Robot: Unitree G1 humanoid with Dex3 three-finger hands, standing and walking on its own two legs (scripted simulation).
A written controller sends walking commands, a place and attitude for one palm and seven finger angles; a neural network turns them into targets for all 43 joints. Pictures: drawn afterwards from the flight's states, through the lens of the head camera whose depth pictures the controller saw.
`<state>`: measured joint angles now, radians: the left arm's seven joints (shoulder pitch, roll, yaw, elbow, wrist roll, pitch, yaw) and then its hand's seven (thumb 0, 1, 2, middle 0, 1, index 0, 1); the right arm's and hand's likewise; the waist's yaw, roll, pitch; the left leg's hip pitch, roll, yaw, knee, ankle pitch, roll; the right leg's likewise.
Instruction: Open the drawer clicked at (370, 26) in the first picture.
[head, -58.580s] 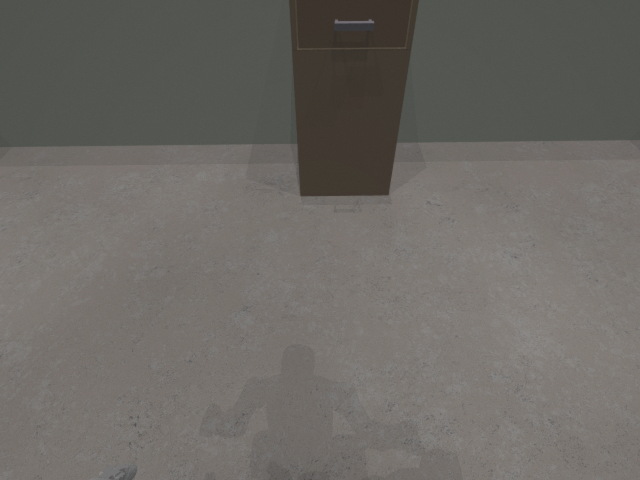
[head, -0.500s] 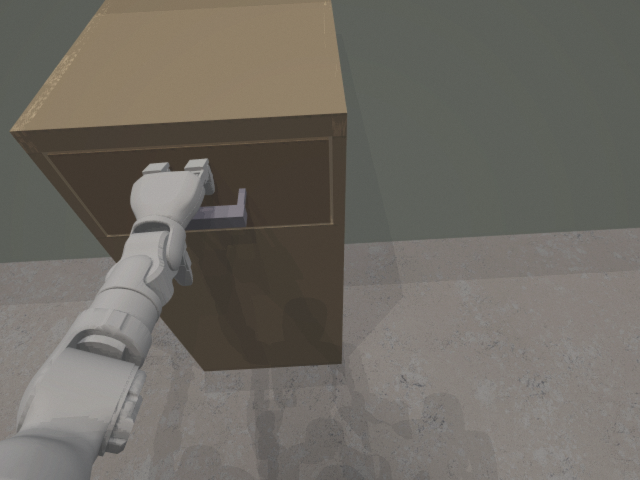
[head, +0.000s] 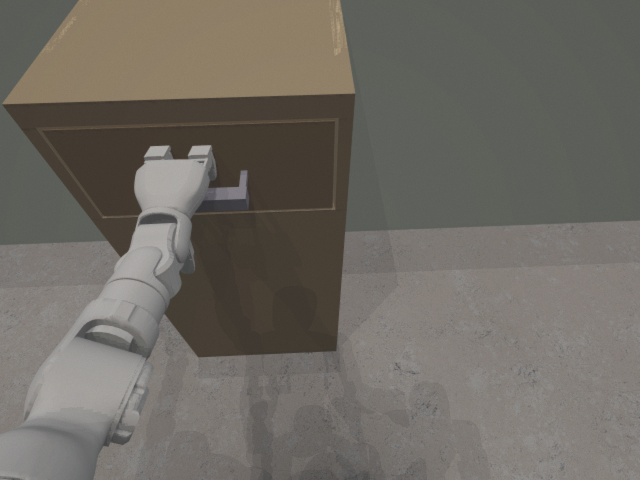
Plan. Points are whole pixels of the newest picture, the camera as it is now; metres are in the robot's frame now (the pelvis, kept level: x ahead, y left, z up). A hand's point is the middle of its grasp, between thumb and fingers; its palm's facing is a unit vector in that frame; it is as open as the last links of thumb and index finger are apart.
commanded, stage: lower the fingers behind the handle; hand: left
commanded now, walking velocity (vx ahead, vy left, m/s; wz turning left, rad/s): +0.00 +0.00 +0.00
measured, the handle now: (203, 189) +0.51 +0.17 +0.05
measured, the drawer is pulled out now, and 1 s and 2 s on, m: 0.00 0.00 0.00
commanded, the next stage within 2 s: lift the fingers back up to retry in 0.28 s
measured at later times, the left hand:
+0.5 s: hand (184, 209) +0.47 +0.19 +0.06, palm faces -0.01 +0.01 -1.00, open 13.7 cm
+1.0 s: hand (172, 187) +0.47 +0.19 +0.10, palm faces +0.01 -0.02 -1.00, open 13.5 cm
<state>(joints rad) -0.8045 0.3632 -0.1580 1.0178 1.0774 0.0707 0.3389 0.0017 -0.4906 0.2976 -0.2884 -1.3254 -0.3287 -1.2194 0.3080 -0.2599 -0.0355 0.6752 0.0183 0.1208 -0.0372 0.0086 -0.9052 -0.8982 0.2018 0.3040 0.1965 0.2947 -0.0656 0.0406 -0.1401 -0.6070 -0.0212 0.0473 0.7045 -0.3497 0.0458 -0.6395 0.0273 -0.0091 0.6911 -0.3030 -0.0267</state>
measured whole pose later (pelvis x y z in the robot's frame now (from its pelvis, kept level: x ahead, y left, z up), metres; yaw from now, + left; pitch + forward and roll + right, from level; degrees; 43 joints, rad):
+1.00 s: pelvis +0.03 +0.00 +0.01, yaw +0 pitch +10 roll +0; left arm -0.69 0.38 -0.15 0.80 1.01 0.05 0.19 0.00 -0.49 0.30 -0.36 -1.22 -0.37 -1.22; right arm 0.28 -0.26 -0.05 0.68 0.03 0.12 -0.04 0.01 -0.91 -0.90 0.20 0.30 0.20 0.29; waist -0.03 0.08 -0.12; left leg -0.42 -0.03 0.04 0.58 -0.34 0.04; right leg -0.46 0.02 -0.01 0.58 -0.30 -0.03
